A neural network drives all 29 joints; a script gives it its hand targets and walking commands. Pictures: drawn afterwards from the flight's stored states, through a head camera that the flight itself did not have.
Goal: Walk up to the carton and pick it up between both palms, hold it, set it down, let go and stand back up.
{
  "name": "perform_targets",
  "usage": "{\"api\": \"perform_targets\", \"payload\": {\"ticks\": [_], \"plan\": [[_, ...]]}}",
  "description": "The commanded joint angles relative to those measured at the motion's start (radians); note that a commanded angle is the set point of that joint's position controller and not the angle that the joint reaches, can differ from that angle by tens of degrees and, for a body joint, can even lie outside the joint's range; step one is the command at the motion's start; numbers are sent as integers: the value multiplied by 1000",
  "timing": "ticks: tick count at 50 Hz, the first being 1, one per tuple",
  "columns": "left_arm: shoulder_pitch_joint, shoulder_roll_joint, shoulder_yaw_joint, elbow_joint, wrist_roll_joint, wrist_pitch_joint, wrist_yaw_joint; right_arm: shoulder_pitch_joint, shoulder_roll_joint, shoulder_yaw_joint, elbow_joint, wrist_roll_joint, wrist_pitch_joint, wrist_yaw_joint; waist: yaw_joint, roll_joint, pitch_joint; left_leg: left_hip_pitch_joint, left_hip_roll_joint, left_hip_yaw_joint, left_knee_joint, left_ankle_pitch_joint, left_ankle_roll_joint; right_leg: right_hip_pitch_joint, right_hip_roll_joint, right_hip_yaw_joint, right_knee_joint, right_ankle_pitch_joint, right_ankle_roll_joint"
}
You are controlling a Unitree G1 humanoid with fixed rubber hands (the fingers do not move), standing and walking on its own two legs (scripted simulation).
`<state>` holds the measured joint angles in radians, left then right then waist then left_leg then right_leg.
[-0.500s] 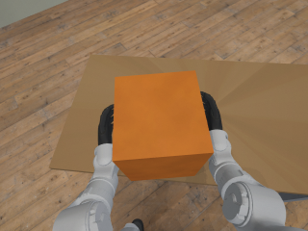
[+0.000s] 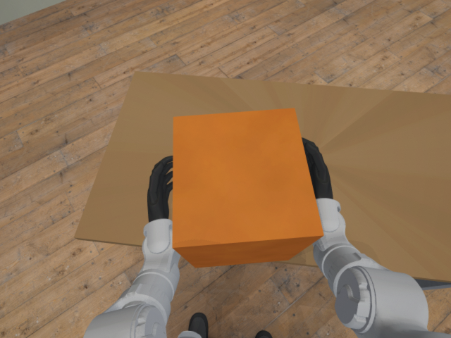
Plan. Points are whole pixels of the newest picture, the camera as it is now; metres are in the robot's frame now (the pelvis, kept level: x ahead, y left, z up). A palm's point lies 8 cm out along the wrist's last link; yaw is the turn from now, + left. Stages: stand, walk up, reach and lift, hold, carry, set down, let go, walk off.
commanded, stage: reach and lift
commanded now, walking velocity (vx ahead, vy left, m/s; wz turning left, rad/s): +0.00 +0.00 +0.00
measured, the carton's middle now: (238, 198) +0.39 +0.02 -0.04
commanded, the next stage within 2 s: none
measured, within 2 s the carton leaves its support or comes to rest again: leaves its support in 0.42 s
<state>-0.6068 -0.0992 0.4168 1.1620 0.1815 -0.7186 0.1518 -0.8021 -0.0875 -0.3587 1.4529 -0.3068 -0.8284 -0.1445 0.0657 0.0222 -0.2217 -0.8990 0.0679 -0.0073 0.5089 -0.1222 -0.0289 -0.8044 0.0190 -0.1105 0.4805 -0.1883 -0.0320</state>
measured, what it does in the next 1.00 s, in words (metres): stands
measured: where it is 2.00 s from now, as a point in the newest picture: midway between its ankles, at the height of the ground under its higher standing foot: outside the picture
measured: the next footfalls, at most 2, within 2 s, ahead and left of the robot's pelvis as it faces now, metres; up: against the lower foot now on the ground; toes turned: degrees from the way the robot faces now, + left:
none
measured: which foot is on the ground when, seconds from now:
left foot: down 0.00-1.00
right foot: down 0.00-1.00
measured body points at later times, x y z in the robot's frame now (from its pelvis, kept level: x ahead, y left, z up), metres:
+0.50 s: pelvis -0.01 +0.00 -0.01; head +0.09 +0.00 +0.43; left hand +0.35 +0.16 -0.03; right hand +0.41 -0.12 +0.00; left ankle +0.04 +0.14 -0.72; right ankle -0.01 -0.10 -0.72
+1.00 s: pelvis -0.01 -0.02 +0.02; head -0.03 +0.00 +0.47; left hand +0.37 +0.16 +0.10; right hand +0.40 -0.13 +0.14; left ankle +0.04 +0.13 -0.72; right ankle -0.01 -0.10 -0.72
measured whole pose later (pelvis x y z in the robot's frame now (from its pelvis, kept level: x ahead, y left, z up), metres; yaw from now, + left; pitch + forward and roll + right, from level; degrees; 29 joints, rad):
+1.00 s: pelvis -0.01 -0.02 +0.02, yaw +2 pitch +6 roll +0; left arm -0.61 0.01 0.23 0.95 0.08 -0.14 0.14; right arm -0.71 -0.03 -0.10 1.02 0.02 -0.14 -0.18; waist 0.01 -0.03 -0.18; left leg -0.40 0.06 -0.01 0.45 -0.15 -0.05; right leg -0.33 0.01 -0.11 0.48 -0.25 -0.04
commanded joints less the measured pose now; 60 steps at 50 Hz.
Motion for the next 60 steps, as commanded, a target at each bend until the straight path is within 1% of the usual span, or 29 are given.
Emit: {"api": "perform_targets", "payload": {"ticks": [1, 3, 5, 8, 13, 17, 18, 21, 22, 23, 24, 25, 26, 29, 31, 32, 34, 39, 41, 44, 45, 46, 47, 49, 50, 51, 52, 53, 60], "plan": [[-350, -559, -361, 10, 142, -8, -128, -373, 552, 286, -36, -171, -26, 185, 10, -72, -767, 429, -55, 55, 24, 349, -4, 450, 41, 6, 40, 606, 23], [-395, -547, -376, 3, 135, 1, -123, -385, 528, 273, -14, -178, -7, 185, -32, -43, -747, 408, -61, 50, 8, 314, -10, 435, 43, -5, 45, 582, 29], [-388, -535, -385, -34, 112, 14, -114, -411, 530, 293, -49, -158, 8, 193, 13, -53, -756, 418, -53, 53, 8, 271, -3, 426, 48, 7, 38, 514, 20], [-451, -516, -385, -42, 94, 22, -111, -419, 524, 290, -17, -150, 40, 202, 10, -59, -758, 437, -54, 58, 13, 222, -2, 388, 51, 0, 39, 459, 19], [-458, -564, -469, -47, 24, 58, -111, -419, 559, 354, -82, -105, 82, 192, -15, -53, -786, 412, -61, 49, 28, 234, -9, 424, 56, 12, 71, 523, 31], [-530, -530, -468, -83, 0, 75, -109, -451, 590, 393, -108, -87, 135, 188, -2, -70, -772, 378, -66, 59, 36, 155, 5, 444, 48, 40, 80, 460, 36], [-553, -556, -515, -119, -29, 81, -107, -453, 603, 415, -139, -66, 143, 185, -18, -54, -808, 387, -72, 52, 22, 155, 1, 437, 54, 30, 76, 456, 42], [-580, -570, -537, -117, -57, 100, -108, -476, 655, 459, -211, -26, 184, 186, 0, -74, -832, 396, -70, 44, 46, 163, 5, 435, 57, 41, 91, 457, 49], [-606, -588, -568, -156, -62, 103, -104, -469, 670, 465, -219, -18, 200, 183, -23, -36, -836, 419, -70, 34, 59, 182, -2, 422, 64, 42, 105, 466, 45], [-592, -595, -587, -168, -73, 114, -100, -465, 683, 481, -234, -2, 216, 182, -20, -33, -850, 436, -67, 41, 75, 204, -5, 427, 65, 41, 107, 476, 43], [-622, -591, -585, -179, -87, 123, -104, -480, 703, 503, -266, 4, 239, 176, -14, -60, -864, 416, -71, 33, 75, 203, 2, 465, 61, 53, 112, 503, 53], [-685, -605, -618, -227, -107, 122, -106, -475, 715, 507, -272, 24, 253, 170, -45, -36, -826, 418, -74, 26, 68, 183, -6, 467, 53, 57, 108, 467, 59], [-700, -610, -635, -241, -124, 130, -105, -499, 727, 539, -303, 51, 266, 172, -22, -39, -841, 406, -75, 33, 70, 185, -6, 474, 56, 57, 121, 468, 64], [-751, -623, -689, -343, -160, 153, -100, -492, 781, 594, -418, 100, 321, 162, -46, -25, -886, 453, -83, 13, 93, 226, -15, 480, 60, 65, 135, 488, 78], [-796, -629, -722, -413, -177, 174, -91, -513, 825, 646, -487, 149, 371, 163, -26, -16, -891, 463, -86, 18, 85, 219, -17, 507, 53, 83, 125, 463, 79], [-822, -635, -747, -450, -185, 185, -88, -485, 822, 663, -506, 169, 390, 157, -55, 16, -871, 482, -94, 7, 87, 223, -24, 536, 51, 83, 130, 476, 81], [-858, -642, -753, -483, -196, 216, -90, -521, 813, 659, -557, 207, 424, 154, -57, 21, -793, 509, -92, -8, 74, 215, -26, 527, 49, 83, 99, 401, 79], [-907, -563, -703, -534, -163, 299, -109, -510, 820, 698, -616, 253, 524, 137, -56, -4, -674, 523, -100, -5, 23, 155, 0, 623, 7, 121, 55, 380, 101], [-851, -581, -692, -528, -144, 357, -121, -450, 814, 678, -607, 260, 573, 131, -81, 13, -540, 570, -105, -8, -23, 134, -7, 661, -5, 124, 1, 352, 97], [-784, -544, -598, -478, -94, 437, -144, -455, 760, 660, -627, 268, 632, 136, -46, -22, -485, 607, -96, -3, -63, 122, 11, 685, -15, 122, -34, 322, 103], [-794, -518, -580, -494, -70, 463, -152, -446, 741, 633, -598, 263, 650, 135, -58, -17, -456, 625, -97, 1, -68, 118, 14, 696, -23, 125, -36, 326, 99], [-779, -512, -534, -498, -56, 478, -163, -444, 746, 631, -603, 273, 660, 140, -31, -40, -417, 627, -99, 5, -81, 121, 19, 727, -31, 132, -46, 327, 106], [-764, -504, -547, -491, -59, 509, -169, -443, 729, 616, -619, 278, 676, 138, -56, -40, -378, 657, -93, -2, -100, 122, 23, 739, -30, 123, -67, 335, 98], [-777, -481, -465, -479, -12, 564, -192, -452, 731, 569, -601, 272, 697, 133, -37, -71, -299, 710, -91, 16, -122, 128, 29, 783, -34, 125, -86, 341, 106], [-776, -504, -499, -510, -14, 591, -196, -486, 728, 553, -644, 267, 702, 131, -62, -61, -264, 743, -93, 5, -140, 129, 23, 787, -27, 104, -103, 339, 101], [-751, -493, -468, -489, 3, 620, -201, -514, 722, 542, -637, 275, 705, 140, -20, -56, -256, 760, -91, 9, -139, 122, 27, 793, -29, 110, -116, 309, 98], [-777, -478, -467, -486, 7, 644, -216, -568, 721, 516, -671, 270, 705, 137, -44, -63, -242, 766, -92, 13, -156, 87, 33, 815, -28, 103, -130, 266, 98], [-770, -481, -453, -536, 18, 659, -217, -559, 747, 512, -677, 274, 710, 143, -20, -60, -234, 782, -91, 24, -166, 113, 35, 822, -26, 106, -143, 281, 93], [-756, -495, -525, -739, -20, 780, -241, -580, 749, 525, -823, 284, 729, 132, -51, -44, -248, 872, -103, 47, -182, 178, 30, 898, -35, 94, -161, 398, 106]]}}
